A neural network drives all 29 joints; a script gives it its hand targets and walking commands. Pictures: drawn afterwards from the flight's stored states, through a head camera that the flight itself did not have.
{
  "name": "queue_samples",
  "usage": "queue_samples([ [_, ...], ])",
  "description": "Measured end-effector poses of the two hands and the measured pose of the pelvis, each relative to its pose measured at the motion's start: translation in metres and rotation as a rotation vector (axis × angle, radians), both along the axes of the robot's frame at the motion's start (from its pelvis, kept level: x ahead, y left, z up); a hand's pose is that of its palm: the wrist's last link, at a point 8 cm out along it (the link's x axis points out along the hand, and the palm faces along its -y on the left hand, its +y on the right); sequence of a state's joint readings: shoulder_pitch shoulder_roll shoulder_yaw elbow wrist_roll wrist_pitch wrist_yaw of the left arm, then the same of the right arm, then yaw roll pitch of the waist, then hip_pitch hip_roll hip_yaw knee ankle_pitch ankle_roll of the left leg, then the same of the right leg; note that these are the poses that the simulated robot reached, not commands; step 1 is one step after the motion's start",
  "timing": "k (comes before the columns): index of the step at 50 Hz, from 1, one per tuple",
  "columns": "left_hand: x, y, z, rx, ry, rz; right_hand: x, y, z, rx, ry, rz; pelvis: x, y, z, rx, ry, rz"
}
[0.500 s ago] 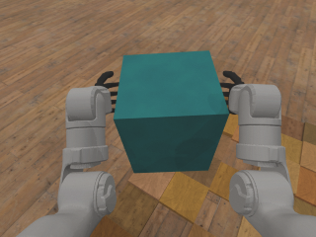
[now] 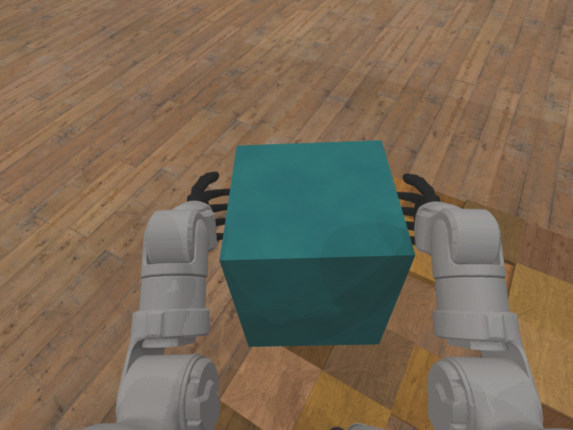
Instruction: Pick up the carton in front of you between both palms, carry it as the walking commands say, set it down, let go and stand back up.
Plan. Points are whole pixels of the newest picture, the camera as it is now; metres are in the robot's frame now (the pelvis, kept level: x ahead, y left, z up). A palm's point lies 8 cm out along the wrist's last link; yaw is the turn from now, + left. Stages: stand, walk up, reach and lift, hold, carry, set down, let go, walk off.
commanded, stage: carry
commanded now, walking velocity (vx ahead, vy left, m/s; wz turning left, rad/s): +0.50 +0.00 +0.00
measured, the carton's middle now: (311, 249) +0.37 -0.01 +0.01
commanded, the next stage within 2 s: none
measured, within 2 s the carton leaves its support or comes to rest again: neither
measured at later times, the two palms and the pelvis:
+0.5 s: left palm (225, 75) +0.67 +0.14 +0.12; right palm (391, 81) +0.64 -0.16 +0.12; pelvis +0.30 +0.01 +0.02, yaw -1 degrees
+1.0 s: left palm out of the picture +0.96 +0.11 +0.16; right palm out of the picture +0.98 -0.18 +0.16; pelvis +0.59 -0.05 +0.03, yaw +0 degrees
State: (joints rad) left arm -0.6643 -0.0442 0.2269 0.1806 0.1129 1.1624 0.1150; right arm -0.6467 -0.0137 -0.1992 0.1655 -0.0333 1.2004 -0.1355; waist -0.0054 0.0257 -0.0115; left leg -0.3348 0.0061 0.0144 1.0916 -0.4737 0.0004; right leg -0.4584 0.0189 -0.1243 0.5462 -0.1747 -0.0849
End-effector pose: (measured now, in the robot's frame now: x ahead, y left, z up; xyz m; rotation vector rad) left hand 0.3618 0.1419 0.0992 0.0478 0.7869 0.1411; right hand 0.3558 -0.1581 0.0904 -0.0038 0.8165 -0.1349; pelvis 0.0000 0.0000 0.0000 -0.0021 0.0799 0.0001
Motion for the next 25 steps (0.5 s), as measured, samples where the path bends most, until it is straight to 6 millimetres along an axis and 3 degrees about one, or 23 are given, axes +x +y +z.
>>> queue_samples([
  [3, 0.022, 0.006, -0.001, 0.001, 0.006, 0.036, 0.037, 0.007, 0.003, 0.0, 0.006, 0.036, 0.029, -0.006, 0.007, 0.009, 0.005, 0.001],
  [8, 0.073, 0.021, 0.014, -0.022, -0.063, 0.092, 0.101, 0.022, 0.02, 0.003, -0.063, 0.069, 0.085, -0.01, 0.01, 0.005, 0.007, 0.001],
  [12, 0.127, 0.031, 0.027, -0.038, -0.106, 0.099, 0.154, 0.031, 0.034, 0.0, -0.104, 0.067, 0.142, -0.007, 0.008, 0.004, 0.006, 0.004],
  [16, 0.193, 0.036, 0.028, -0.041, -0.117, 0.066, 0.211, 0.036, 0.037, -0.025, -0.116, 0.05, 0.206, 0.003, -0.004, 0.017, -0.004, -0.001],
  [22, 0.276, 0.012, 0.018, -0.054, -0.017, -0.048, 0.26, 0.014, 0.022, -0.05, -0.018, -0.019, 0.273, 0.012, 0.009, 0.014, 0.001, -0.007],
  [25, 0.312, -0.004, 0.022, -0.05, -0.006, -0.085, 0.285, 0.0, 0.025, -0.046, -0.007, -0.053, 0.304, 0.012, 0.017, 0.002, 0.004, -0.012],
])
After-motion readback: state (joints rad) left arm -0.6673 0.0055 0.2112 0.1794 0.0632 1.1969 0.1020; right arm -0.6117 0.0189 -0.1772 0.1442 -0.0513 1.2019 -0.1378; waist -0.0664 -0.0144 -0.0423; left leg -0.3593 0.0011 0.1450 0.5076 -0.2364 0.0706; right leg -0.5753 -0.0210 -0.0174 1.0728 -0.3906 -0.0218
